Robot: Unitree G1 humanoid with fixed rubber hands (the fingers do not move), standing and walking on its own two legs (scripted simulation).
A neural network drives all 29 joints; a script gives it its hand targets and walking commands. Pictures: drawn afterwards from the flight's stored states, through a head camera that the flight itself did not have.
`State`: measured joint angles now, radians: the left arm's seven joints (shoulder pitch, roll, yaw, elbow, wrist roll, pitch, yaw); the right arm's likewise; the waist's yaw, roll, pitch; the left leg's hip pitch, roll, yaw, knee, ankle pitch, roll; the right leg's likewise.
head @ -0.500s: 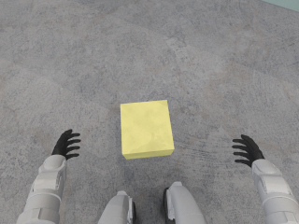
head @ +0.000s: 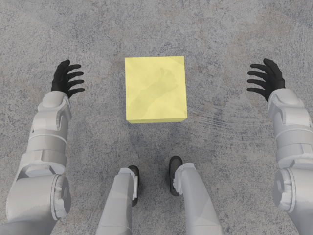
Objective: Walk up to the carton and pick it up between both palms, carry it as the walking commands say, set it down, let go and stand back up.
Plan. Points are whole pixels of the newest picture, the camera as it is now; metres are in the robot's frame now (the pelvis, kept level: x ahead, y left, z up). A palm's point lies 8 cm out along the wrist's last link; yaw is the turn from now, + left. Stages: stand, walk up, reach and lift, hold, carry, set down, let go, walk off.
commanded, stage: reach and lift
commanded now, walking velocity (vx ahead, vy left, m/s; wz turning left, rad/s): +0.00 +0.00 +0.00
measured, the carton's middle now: (155, 92) +0.56 +0.00 -0.59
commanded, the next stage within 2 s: none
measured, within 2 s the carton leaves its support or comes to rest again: neither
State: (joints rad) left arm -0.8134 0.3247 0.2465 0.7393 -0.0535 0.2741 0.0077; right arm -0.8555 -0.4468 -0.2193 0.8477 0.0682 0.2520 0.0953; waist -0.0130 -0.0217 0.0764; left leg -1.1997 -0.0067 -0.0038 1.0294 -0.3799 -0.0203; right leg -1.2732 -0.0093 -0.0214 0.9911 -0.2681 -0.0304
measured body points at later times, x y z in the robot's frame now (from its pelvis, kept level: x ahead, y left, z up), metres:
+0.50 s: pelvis +0.00 +0.00 -0.02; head +0.35 +0.00 +0.27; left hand +0.55 +0.22 -0.15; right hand +0.57 -0.23 -0.13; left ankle +0.04 +0.13 -0.65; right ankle +0.09 -0.10 -0.65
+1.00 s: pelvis -0.05 +0.01 -0.13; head +0.34 +0.01 +0.08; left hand +0.55 +0.21 -0.28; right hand +0.56 -0.24 -0.27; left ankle +0.04 +0.13 -0.65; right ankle +0.09 -0.11 -0.65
